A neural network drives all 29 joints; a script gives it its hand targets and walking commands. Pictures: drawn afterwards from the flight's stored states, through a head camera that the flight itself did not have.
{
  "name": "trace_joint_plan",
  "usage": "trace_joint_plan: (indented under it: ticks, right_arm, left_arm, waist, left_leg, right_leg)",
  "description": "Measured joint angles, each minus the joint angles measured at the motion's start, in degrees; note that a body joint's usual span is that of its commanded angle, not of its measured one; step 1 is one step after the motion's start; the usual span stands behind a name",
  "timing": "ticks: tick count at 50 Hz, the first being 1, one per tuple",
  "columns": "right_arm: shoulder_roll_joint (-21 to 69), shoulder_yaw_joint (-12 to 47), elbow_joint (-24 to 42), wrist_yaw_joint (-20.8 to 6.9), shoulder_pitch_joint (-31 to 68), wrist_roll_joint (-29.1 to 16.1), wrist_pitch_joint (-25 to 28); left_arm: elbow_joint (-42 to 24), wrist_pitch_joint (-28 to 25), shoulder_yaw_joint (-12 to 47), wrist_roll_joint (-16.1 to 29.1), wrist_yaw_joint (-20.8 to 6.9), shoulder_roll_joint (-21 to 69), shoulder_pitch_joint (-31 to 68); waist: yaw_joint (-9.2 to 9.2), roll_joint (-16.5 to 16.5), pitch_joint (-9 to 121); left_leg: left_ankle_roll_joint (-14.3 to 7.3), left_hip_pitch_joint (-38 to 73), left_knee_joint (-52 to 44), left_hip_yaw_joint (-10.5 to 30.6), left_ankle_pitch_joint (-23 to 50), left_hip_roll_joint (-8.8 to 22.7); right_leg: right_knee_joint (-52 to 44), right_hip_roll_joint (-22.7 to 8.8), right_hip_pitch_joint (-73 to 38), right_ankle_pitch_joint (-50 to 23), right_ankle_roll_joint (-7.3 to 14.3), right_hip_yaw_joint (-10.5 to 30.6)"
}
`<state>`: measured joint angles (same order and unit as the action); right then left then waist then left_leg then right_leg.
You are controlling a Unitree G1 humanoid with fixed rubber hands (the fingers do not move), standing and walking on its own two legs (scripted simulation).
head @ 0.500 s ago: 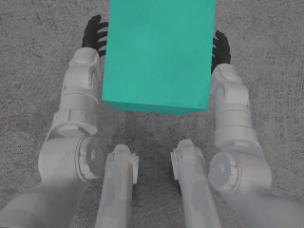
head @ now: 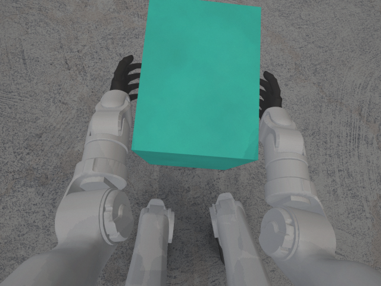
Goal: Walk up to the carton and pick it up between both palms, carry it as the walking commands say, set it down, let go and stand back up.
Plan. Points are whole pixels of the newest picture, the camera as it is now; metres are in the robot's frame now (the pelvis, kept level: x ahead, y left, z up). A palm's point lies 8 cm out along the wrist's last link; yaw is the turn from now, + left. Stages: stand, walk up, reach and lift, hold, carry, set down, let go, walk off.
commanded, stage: reach and lift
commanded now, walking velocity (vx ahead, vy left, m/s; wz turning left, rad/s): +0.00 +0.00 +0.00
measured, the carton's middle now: (195, 100) +0.51 -0.02 -0.13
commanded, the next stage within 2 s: none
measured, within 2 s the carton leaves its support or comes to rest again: neither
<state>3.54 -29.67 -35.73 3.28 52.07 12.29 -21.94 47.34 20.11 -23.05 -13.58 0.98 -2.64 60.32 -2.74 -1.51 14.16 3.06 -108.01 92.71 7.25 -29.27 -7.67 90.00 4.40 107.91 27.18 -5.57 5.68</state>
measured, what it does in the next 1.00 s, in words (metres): rises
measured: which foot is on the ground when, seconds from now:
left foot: down 0.00-1.00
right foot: down 0.00-1.00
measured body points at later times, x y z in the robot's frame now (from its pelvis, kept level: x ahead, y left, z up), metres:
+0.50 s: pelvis +0.02 +0.00 +0.06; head +0.22 +0.00 +0.47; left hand +0.48 +0.13 +0.01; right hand +0.45 -0.18 +0.00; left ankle +0.08 +0.12 -0.51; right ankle +0.10 -0.15 -0.51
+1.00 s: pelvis +0.04 +0.00 +0.13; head +0.19 +0.00 +0.55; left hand +0.46 +0.13 +0.08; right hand +0.43 -0.17 +0.08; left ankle +0.08 +0.12 -0.51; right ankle +0.10 -0.15 -0.51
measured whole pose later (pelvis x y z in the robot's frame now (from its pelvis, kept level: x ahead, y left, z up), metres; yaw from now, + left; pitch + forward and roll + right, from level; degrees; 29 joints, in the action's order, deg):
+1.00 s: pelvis +0.04 +0.00 +0.13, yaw +1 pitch +33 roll -1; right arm 7.0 -24.4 -32.6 3.0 33.3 12.0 -20.4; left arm 42.5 17.9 -20.9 -13.4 0.6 2.7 40.1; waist -3.0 -0.9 15.2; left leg 1.8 -73.2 65.6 8.1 -24.6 -6.3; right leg 63.8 3.8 73.8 22.7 -4.0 7.7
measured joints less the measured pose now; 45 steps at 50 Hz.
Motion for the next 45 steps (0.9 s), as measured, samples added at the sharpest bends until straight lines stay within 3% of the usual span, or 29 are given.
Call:
trace_joint_plan:
  ticks: [12,45]
  right_arm:
    - [0.3,1.0,0.6,-0.4,-4.7,-1.1,0.8]
    - [3.2,5.0,2.3,0.0,-16.9,0.1,1.4]
  left_arm:
    - [-1.5,-0.7,1.7,0.9,1.1,1.7,-5.0]
    - [-3.9,-2.0,2.0,0.4,-0.4,4.5,-18.3]
  waist:
    - [-0.26,0.0,1.0]
    - [-0.15,0.3,1.7]
  left_leg:
    - [-0.4,7.3,-5.3,0.1,0.2,0.2]
    - [-1.1,31.0,-23.9,0.6,3.6,1.3]
  right_leg:
    - [-5.1,0.0,-7.2,-0.2,0.3,0.5]
    - [-22.9,-0.3,-30.3,-3.5,1.5,1.9]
